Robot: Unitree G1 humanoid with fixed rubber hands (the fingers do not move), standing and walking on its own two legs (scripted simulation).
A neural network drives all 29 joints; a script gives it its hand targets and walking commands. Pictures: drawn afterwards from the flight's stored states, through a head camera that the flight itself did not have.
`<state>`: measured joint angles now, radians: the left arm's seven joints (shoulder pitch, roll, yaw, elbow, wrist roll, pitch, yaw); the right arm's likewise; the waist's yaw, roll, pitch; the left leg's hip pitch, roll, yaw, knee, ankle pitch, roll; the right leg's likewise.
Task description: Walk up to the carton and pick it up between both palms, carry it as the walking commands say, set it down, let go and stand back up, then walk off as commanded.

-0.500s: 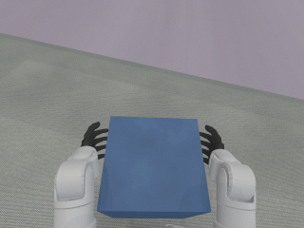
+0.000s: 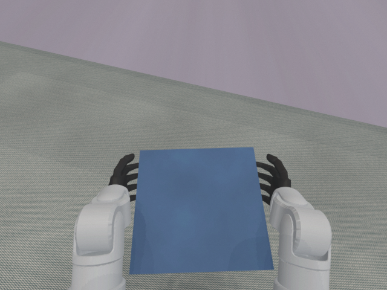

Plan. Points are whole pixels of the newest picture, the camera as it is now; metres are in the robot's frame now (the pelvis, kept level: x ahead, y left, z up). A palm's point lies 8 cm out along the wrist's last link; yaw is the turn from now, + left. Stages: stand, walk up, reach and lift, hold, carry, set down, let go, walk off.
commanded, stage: carry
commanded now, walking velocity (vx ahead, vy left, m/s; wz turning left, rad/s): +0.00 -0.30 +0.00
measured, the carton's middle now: (198, 217) +0.27 -0.01 +0.00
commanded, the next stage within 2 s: none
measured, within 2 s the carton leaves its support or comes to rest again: neither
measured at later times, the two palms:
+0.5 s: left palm (230, 213) +0.24 -0.06 +0.09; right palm out of the picture +0.23 -0.34 +0.09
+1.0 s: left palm (346, 239) +0.20 -0.25 +0.09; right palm out of the picture +0.19 -0.53 +0.09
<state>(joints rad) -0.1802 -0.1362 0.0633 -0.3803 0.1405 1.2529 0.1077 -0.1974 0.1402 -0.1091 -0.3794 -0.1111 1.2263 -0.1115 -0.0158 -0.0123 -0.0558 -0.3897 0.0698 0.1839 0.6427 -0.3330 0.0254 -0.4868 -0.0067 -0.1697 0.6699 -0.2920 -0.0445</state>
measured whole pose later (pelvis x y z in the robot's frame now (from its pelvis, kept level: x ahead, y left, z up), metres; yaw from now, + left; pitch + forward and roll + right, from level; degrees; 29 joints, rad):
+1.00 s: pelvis -0.10 -0.38 +0.01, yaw +0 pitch +4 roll +0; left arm -0.31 -0.17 0.09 -0.25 0.14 1.24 0.19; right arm -0.29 0.16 -0.13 -0.32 -0.15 1.25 -0.19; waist -0.01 0.05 0.00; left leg -0.57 0.11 0.06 1.05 -0.57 -0.03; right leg -0.42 -0.07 -0.12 0.54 -0.20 -0.01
